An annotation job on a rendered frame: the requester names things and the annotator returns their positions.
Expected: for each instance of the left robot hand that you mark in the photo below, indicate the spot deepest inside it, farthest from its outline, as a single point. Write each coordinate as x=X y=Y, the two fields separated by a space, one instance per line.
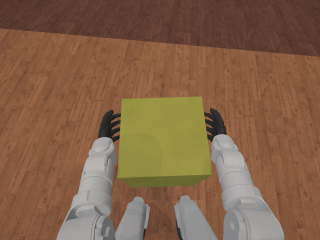
x=106 y=126

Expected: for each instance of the robot left upper arm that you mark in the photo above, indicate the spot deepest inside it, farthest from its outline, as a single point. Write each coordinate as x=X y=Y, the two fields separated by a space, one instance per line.
x=93 y=227

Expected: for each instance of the right robot hand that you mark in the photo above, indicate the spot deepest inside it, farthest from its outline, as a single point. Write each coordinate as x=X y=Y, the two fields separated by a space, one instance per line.
x=217 y=124

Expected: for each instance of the left robot forearm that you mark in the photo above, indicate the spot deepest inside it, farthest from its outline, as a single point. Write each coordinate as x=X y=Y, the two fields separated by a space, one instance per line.
x=94 y=193

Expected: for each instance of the right robot forearm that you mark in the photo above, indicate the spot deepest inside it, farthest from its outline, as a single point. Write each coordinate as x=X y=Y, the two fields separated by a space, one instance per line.
x=238 y=190

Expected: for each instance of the robot right upper arm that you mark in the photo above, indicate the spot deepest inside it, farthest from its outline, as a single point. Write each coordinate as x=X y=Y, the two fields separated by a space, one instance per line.
x=251 y=224

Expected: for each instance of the robot right thigh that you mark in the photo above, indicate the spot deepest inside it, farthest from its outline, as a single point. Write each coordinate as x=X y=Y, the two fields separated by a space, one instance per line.
x=192 y=221

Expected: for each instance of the left robot shin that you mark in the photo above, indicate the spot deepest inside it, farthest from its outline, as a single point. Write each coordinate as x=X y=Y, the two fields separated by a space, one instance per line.
x=138 y=199

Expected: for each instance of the carton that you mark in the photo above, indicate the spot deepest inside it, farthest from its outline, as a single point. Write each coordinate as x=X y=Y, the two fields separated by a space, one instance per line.
x=163 y=142

